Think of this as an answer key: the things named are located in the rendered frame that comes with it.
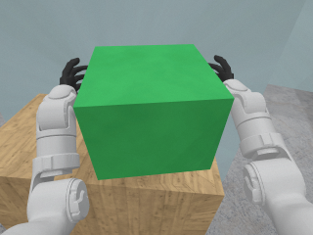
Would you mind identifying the robot right hand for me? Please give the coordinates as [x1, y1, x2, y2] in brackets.
[208, 55, 234, 82]

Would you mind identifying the robot left hand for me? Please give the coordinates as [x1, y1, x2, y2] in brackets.
[59, 58, 88, 95]

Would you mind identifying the pedestal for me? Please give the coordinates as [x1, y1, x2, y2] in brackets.
[0, 93, 225, 235]

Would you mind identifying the robot left upper arm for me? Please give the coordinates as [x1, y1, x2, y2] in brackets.
[1, 177, 90, 235]

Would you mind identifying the left robot forearm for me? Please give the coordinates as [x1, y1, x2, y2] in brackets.
[26, 84, 80, 221]

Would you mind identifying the robot right upper arm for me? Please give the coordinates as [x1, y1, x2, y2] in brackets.
[243, 158, 313, 235]

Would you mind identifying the carton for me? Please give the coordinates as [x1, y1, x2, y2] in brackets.
[73, 44, 235, 180]

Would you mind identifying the right robot forearm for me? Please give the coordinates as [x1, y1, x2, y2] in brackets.
[223, 78, 306, 197]

